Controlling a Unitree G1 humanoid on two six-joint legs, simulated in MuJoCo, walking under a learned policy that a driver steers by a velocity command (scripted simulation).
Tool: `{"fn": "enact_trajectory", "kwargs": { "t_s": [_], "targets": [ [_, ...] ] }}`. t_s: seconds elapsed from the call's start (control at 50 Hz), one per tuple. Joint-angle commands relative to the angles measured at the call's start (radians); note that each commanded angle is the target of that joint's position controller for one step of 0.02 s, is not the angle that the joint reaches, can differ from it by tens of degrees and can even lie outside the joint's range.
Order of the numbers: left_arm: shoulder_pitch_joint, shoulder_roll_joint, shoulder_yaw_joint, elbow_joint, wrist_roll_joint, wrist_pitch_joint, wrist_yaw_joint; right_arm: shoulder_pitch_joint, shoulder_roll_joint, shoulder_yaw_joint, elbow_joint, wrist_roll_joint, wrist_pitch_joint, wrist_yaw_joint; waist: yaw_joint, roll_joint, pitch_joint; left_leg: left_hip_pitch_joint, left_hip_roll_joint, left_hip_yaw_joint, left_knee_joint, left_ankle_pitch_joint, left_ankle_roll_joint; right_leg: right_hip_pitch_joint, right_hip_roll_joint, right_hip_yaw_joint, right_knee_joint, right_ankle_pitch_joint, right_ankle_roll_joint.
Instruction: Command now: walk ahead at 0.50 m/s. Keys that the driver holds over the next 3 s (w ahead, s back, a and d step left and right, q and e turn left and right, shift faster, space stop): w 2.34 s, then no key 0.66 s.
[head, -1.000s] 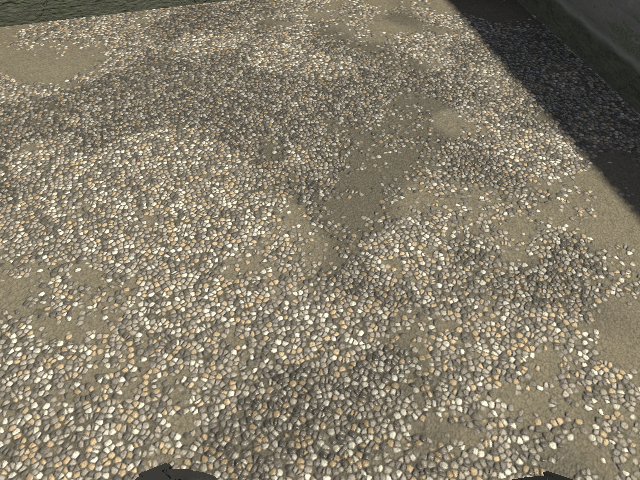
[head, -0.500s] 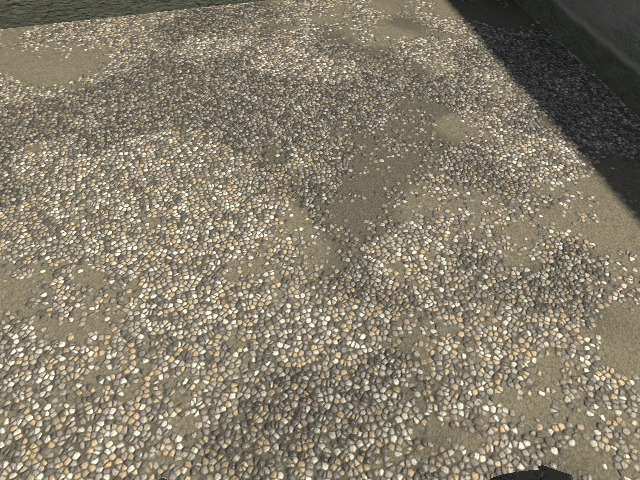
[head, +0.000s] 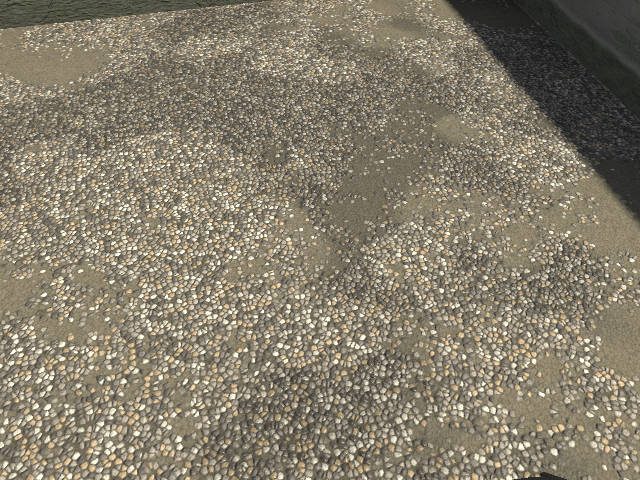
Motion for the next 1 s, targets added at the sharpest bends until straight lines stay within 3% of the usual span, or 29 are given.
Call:
{"fn": "enact_trajectory", "kwargs": {
  "t_s": [0.02, 0.4, 0.5, 0.62, 1.0],
  "targets": [
    [-0.078, 0.086, 0.029, -0.095, 0.001, -0.016, 0.005, -0.078, -0.08, -0.026, -0.094, 0.001, -0.02, -0.003, 0.0, 0.01, -0.071, 0.028, 0.073, -0.088, -0.035, 0.16, 0.029, 0.018, -0.055, 0.06, -0.028, 0.175, -0.044],
    [-0.077, 0.085, 0.029, -0.092, 0.001, -0.014, 0.007, -0.074, -0.077, -0.026, -0.09, 0.001, -0.019, -0.001, 0.001, 0.004, -0.062, 0.022, 0.069, -0.091, -0.047, 0.132, 0.029, 0.016, -0.054, 0.06, -0.038, 0.156, -0.043],
    [-0.065, 0.087, 0.031, -0.093, 0.0, -0.015, -0.003, -0.076, -0.081, -0.03, -0.091, -0.002, -0.007, 0.0, 0.001, 0.002, -0.049, 0.016, 0.067, -0.094, -0.047, 0.084, 0.027, 0.002, -0.055, 0.06, -0.046, 0.122, -0.047],
    [-0.066, 0.086, 0.031, -0.09, -0.001, -0.016, 0.007, -0.069, -0.076, -0.027, -0.086, 0.001, -0.019, -0.004, -0.001, 0.015, -0.073, 0.03, 0.07, -0.092, -0.04, 0.162, 0.031, 0.023, -0.055, 0.062, -0.037, 0.18, -0.044],
    [-0.069, 0.085, 0.03, -0.089, 0.001, -0.012, 0.008, -0.068, -0.076, -0.026, -0.084, 0.001, -0.019, -0.002, 0.002, 0.003, -0.06, 0.023, 0.067, -0.095, -0.052, 0.136, 0.029, 0.02, -0.052, 0.061, -0.045, 0.159, -0.042]
  ]
}}
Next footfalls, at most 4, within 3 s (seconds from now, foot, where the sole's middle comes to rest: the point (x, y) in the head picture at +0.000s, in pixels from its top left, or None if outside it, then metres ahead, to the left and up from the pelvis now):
none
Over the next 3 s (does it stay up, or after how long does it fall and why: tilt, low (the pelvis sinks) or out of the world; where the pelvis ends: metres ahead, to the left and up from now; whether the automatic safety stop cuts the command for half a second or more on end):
stays up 0.00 0.00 0.00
